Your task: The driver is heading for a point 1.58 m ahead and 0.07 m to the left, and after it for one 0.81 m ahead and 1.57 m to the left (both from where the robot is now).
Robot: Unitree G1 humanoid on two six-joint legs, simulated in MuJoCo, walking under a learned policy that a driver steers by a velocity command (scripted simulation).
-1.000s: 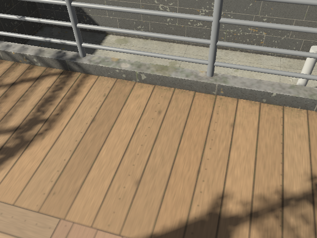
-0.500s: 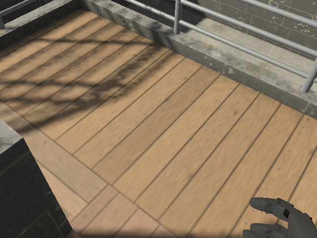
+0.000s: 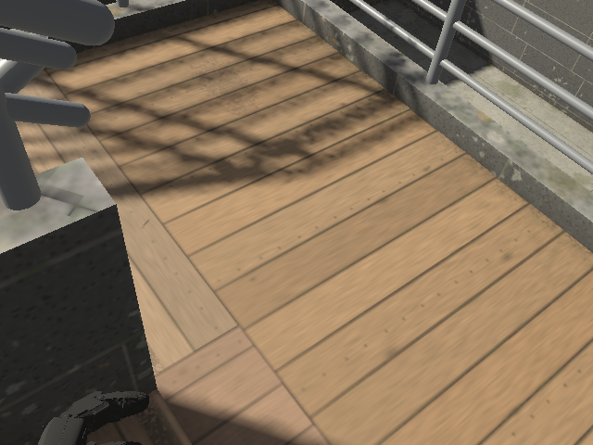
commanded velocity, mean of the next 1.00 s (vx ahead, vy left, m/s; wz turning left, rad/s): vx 0.00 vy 0.00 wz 0.25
